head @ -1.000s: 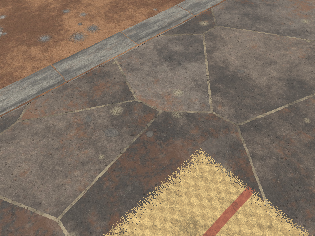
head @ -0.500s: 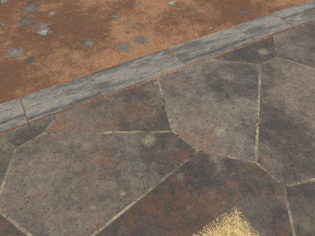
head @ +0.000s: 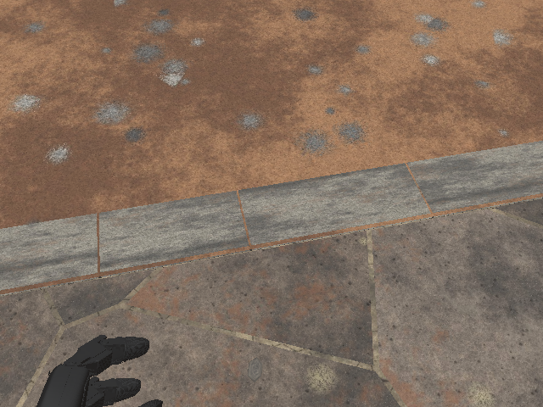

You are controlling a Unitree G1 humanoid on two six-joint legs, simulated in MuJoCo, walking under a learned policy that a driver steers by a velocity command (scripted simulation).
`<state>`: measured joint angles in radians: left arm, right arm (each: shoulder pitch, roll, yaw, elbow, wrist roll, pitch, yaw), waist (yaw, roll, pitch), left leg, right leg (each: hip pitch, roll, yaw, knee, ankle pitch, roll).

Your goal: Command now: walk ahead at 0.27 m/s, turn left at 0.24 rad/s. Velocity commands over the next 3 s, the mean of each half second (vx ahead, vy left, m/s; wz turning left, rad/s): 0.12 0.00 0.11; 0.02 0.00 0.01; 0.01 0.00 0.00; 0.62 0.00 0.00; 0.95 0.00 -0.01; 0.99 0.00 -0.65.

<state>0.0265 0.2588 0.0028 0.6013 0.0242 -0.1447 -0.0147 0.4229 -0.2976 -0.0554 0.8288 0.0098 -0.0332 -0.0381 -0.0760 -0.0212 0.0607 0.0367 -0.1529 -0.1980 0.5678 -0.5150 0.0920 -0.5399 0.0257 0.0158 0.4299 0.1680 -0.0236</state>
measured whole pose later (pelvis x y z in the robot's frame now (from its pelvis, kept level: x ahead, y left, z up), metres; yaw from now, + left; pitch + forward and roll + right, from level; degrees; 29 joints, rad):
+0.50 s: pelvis +0.13 -0.01 +0.02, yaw +1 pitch -1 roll -1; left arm 0.18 0.24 0.02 0.80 0.02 -0.02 0.00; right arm 0.23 -0.23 -0.03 0.81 -0.02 0.01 -0.04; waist 0.02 -0.02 0.01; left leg -0.28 0.02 -0.05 0.57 -0.27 -0.03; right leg -0.32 0.05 -0.03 0.49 -0.15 -0.04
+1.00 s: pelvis +0.17 +0.00 +0.02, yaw +0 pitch -1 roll +0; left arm 0.14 0.22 0.03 0.95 0.00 0.01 0.03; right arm 0.21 -0.21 -0.04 0.95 0.00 0.00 -0.04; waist 0.01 0.00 0.03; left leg -0.18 -0.01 -0.03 0.52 -0.32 0.00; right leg -0.26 0.02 0.00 0.52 -0.24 -0.02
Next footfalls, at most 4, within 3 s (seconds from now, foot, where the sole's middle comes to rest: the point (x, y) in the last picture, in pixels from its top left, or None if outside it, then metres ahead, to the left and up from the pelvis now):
0.38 left None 0.19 0.12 -0.75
2.20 left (234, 308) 0.70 0.07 -0.75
2.70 right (268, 174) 1.16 -0.05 -0.75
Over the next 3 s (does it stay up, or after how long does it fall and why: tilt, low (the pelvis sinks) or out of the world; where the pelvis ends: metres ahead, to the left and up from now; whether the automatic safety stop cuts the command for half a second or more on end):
stays up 1.25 -0.05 0.02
